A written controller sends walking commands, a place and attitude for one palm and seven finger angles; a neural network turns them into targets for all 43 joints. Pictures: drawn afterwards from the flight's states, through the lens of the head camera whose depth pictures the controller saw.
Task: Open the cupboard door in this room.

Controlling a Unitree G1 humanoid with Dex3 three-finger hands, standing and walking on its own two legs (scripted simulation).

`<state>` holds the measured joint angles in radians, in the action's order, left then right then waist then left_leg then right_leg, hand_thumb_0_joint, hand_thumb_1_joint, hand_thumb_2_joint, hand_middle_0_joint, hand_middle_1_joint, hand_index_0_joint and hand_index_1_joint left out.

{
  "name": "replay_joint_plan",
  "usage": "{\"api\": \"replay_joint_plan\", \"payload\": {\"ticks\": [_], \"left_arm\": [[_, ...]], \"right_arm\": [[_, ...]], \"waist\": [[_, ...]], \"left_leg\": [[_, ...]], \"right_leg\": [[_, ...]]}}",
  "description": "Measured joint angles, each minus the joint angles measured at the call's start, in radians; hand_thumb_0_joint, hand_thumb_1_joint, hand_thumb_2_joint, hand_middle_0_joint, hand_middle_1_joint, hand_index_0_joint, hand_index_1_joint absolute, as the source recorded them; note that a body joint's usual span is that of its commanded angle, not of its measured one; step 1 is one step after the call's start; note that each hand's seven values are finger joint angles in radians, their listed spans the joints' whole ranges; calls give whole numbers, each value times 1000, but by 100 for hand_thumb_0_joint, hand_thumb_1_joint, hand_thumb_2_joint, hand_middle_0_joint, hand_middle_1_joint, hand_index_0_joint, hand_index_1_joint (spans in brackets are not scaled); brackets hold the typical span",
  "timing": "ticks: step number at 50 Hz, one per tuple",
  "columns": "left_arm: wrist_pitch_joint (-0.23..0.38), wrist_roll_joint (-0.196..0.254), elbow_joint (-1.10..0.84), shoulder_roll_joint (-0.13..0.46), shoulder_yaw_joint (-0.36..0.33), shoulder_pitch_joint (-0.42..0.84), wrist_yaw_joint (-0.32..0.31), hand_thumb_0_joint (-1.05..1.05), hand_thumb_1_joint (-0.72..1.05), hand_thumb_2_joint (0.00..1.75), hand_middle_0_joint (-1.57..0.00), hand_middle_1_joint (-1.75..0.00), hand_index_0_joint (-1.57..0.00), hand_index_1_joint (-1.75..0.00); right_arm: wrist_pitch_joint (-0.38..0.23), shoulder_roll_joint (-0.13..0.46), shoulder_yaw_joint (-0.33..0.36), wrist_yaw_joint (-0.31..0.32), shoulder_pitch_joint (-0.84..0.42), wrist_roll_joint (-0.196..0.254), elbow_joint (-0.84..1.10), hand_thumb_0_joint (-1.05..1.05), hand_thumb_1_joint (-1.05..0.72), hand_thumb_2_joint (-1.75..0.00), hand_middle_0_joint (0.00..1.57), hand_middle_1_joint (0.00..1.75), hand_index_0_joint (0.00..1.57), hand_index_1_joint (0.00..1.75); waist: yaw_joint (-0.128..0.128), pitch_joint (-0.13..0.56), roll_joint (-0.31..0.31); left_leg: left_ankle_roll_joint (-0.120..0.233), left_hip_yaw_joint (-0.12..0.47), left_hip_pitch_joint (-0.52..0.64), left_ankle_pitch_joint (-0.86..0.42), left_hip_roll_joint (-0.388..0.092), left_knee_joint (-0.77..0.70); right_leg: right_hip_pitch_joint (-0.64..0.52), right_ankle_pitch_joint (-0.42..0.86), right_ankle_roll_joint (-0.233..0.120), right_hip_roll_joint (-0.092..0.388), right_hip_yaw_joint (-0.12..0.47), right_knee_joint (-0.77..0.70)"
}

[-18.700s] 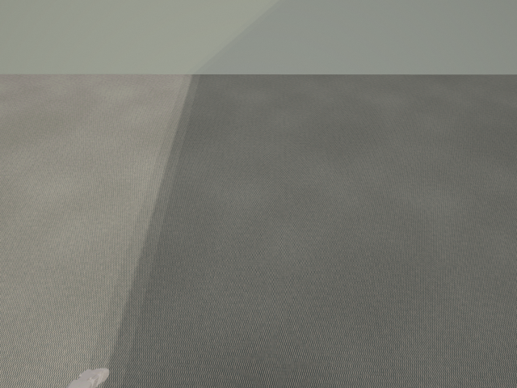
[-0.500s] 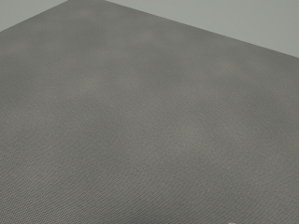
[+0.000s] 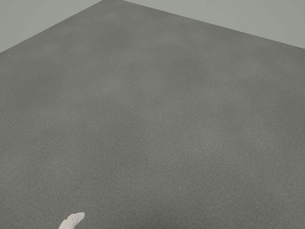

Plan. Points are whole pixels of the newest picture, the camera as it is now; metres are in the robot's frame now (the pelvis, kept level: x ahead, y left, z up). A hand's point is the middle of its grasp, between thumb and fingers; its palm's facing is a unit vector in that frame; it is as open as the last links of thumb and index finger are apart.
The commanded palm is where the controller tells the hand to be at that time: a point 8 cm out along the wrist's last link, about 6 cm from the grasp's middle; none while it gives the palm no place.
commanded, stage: turn or walk to find it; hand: left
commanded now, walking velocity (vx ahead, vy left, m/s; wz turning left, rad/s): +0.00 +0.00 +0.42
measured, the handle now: out of the picture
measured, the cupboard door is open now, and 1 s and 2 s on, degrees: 0 0 0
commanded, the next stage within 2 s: none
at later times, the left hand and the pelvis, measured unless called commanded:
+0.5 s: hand out of the picture -0.06 +0.17 -0.16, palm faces +0.29 -0.92 -0.26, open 7.3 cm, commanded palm none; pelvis -0.03 -0.03 +0.00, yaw +15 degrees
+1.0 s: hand out of the picture -0.04 +0.22 -0.16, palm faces +0.44 -0.86 -0.25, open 7.4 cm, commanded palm none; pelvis -0.05 -0.02 +0.00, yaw +26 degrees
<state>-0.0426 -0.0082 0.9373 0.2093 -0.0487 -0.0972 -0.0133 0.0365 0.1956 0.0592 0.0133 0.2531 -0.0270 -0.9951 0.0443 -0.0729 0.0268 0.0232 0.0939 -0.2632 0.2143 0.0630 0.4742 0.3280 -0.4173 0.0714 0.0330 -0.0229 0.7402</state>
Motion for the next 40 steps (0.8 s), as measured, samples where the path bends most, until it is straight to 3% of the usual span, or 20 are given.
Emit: {"api": "replay_joint_plan", "payload": {"ticks": [2,4,6,10,14,19,25,27,29,31,33,36,40], "left_arm": [[16,1,-13,-8,7,2,1,0,91,90,-20,-30,-20,-30],[34,-6,-15,-30,13,-1,-3,0,91,90,-20,-30,-20,-30],[38,-8,-17,-46,22,-18,-4,0,91,90,-20,-30,-20,-30],[36,-8,-5,-65,24,-60,-6,0,90,90,-20,-30,-20,-30],[39,-9,9,-70,20,-96,-8,0,91,90,-21,-30,-20,-30],[43,-17,21,-52,12,-132,-7,0,92,90,-21,-30,-20,-30],[38,-26,43,-20,4,-169,-2,0,91,90,-21,-30,-20,-30],[33,-27,54,-4,-1,-179,-1,0,91,90,-21,-30,-20,-30],[25,-21,64,12,-7,-192,-1,0,91,90,-21,-30,-20,-30],[5,-14,77,36,-14,-189,-2,0,91,90,-20,-30,-20,-30],[-18,-13,85,49,-17,-183,-6,1,91,90,-20,-30,-20,-30],[-29,-12,89,48,-19,-158,0,1,91,90,-20,-30,-20,-30],[-13,-11,65,46,-16,-120,7,1,91,90,-20,-30,-20,-30]], "right_arm": [[5,7,7,-2,18,4,-6,0,-90,-90,21,30,20,30],[13,24,17,-3,20,11,-16,1,-90,-90,21,30,20,30],[26,36,27,-3,22,8,-19,1,-91,-90,21,30,20,30],[38,54,40,-13,15,3,-24,1,-91,-90,20,30,20,30],[40,62,43,-18,3,2,-24,1,-91,-90,20,30,20,30],[47,64,36,-17,-30,3,-27,1,-91,-90,20,30,20,30],[36,57,17,-14,-108,13,-6,1,-91,-90,20,30,20,30],[26,51,10,-14,-134,17,8,1,-91,-90,20,30,20,30],[9,47,3,-17,-148,18,27,1,-91,-90,20,30,20,30],[-8,31,-1,-17,-161,15,36,0,-91,-90,20,30,20,30],[-14,17,-12,-16,-162,12,44,0,-91,-90,20,30,20,30],[-16,7,-20,-2,-149,8,47,0,-91,-90,20,30,20,30],[-19,-4,-27,1,-129,10,39,0,-91,-90,21,30,20,30]], "waist": [[2,8,5],[2,2,38],[6,4,44],[2,11,39],[-4,12,30],[-31,3,9],[-73,-21,-22],[-83,-25,-34],[-84,-19,-41],[-90,-21,-75],[-97,-19,-82],[-87,-8,-61],[-82,-3,-48]], "left_leg": [[-18,14,-33,13,12,41],[-27,24,-77,110,2,151],[-36,6,-141,224,11,353],[-59,-30,-220,183,-22,652],[-82,-28,-227,126,-70,719],[-97,-43,-180,162,-104,630],[-83,-108,-81,240,-103,378],[-74,-133,-41,223,-94,281],[-63,-155,19,116,-89,131],[-24,-158,24,127,-65,118],[3,-151,30,134,-60,121],[14,-117,49,99,-62,68],[19,-87,72,49,-52,-4]], "right_leg": [[-69,94,-12,-5,-9,-164],[-81,101,-72,-21,-35,-180],[-90,93,-106,-8,-59,-174],[-130,110,-117,12,-96,-217],[-146,120,-121,26,-137,-241],[-142,118,-120,49,-184,-238],[-113,109,-101,84,-227,-199],[-99,100,-89,96,-242,-173],[-80,78,-71,110,-261,-125],[-33,-6,-45,128,-211,-14],[19,-102,-28,103,-133,131],[79,-76,-12,72,-68,286],[123,-5,7,64,-20,357]]}}
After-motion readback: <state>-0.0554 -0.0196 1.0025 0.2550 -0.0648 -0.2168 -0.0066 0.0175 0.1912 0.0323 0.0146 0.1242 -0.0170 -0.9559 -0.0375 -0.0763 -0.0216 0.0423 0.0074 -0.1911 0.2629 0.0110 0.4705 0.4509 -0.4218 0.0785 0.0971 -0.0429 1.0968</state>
